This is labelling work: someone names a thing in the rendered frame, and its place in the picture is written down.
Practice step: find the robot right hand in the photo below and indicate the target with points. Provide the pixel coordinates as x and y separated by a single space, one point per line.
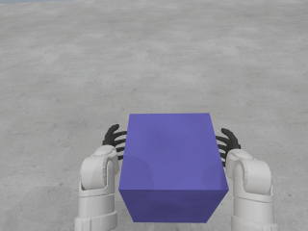
231 143

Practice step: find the right robot forearm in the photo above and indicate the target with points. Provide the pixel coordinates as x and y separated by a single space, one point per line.
252 191

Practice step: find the robot left hand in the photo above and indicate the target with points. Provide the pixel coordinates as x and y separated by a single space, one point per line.
110 137

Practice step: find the carton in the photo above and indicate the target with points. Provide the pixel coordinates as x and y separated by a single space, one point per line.
171 169

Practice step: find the left robot forearm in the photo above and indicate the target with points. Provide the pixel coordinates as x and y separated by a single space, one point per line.
96 210

